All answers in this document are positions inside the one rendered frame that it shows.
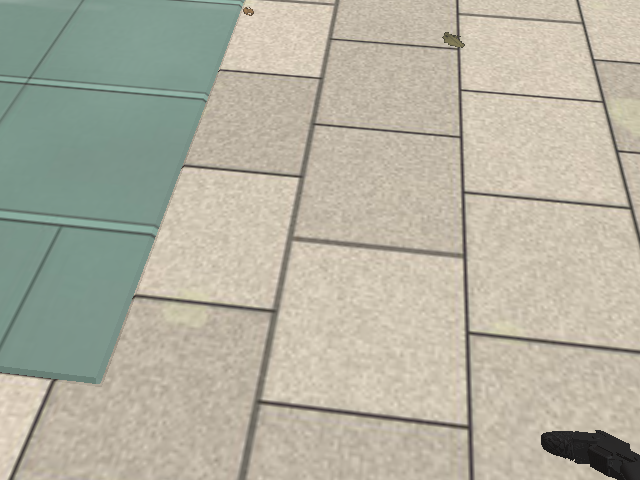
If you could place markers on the right robot hand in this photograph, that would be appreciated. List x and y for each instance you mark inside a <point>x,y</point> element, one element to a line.
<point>604,452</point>

